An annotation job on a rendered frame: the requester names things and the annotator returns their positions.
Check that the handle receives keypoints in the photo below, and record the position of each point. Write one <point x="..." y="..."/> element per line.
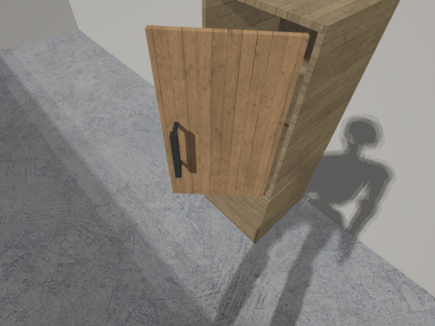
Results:
<point x="175" y="151"/>

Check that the cupboard door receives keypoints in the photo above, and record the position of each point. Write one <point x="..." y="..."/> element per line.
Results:
<point x="230" y="91"/>

